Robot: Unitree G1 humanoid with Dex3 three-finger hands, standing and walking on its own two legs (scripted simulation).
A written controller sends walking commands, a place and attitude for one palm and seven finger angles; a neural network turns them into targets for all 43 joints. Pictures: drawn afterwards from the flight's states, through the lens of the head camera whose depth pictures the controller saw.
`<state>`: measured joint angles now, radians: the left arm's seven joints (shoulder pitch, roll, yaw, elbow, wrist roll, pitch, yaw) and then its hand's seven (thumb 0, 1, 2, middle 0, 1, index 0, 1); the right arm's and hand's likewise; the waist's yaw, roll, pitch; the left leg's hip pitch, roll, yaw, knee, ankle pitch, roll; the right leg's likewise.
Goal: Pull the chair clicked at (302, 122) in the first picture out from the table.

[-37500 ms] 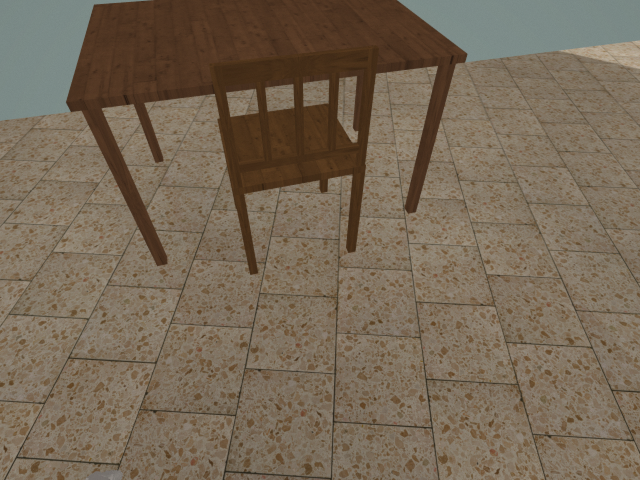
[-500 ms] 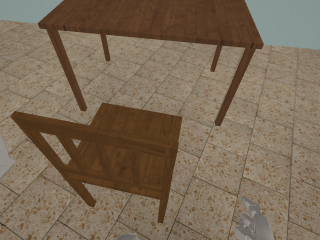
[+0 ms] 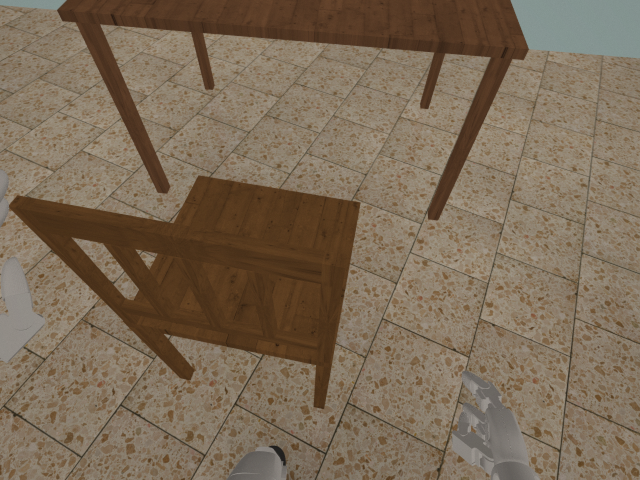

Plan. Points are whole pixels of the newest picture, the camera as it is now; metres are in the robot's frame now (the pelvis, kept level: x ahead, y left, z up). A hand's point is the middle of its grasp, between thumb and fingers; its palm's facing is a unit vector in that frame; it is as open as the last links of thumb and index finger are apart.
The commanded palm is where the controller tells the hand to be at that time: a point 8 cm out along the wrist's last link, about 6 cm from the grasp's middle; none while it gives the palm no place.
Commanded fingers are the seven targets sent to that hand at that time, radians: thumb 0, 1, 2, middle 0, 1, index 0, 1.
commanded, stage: step back with the hand held close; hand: left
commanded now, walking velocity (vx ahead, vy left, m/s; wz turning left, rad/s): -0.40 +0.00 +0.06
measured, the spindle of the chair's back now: (204, 292) +0.38 +0.23 -0.11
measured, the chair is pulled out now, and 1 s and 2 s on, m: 0.59 0.59 0.59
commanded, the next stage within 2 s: stop stepping back and stand still in 0.22 s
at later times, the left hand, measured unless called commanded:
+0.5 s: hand out of the picture +0.10 +0.24 +0.18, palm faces +0.36 -0.77 -0.52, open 7.4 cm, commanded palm +0.05 +0.28 +0.18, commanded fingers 0.00 0.90 0.90 -0.20 -0.30 -0.20 -0.30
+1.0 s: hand out of the picture +0.07 +0.25 +0.17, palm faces +0.43 -0.76 -0.48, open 7.4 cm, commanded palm +0.02 +0.29 +0.18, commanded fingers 0.00 0.90 0.90 -0.20 -0.30 -0.20 -0.30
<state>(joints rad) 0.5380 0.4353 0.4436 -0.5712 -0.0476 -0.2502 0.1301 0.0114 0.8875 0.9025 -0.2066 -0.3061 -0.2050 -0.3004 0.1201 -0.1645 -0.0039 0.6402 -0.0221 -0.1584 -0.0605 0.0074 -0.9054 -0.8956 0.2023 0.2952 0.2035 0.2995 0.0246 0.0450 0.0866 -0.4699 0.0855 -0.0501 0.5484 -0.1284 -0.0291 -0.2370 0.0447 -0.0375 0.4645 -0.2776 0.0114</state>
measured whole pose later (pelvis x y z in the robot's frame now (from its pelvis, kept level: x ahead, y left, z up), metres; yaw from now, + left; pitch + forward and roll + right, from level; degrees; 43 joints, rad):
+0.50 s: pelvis -0.09 -0.02 +0.00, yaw +1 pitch +0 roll -2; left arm 0.63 0.47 0.44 -0.60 -0.06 -0.21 0.14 0.01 0.88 0.90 -0.21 -0.31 -0.21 -0.30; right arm 0.17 -0.15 0.00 0.62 0.01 -0.12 -0.06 0.01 -0.91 -0.90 0.20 0.30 0.20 0.30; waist 0.00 0.01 0.06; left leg -0.36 0.07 -0.05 0.55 -0.22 -0.04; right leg -0.24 0.00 -0.07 0.46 -0.21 0.01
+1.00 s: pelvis -0.12 -0.02 +0.01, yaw +1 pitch -1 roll -1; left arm 0.58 0.41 0.41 -0.45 -0.02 -0.22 0.15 0.01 0.89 0.90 -0.21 -0.31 -0.21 -0.30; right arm 0.28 -0.19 -0.01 0.66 0.01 -0.16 -0.07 0.01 -0.91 -0.90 0.20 0.29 0.20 0.30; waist -0.02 0.01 0.00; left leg -0.25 0.00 -0.05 0.50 -0.22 0.00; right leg -0.22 -0.01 -0.04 0.41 -0.17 0.01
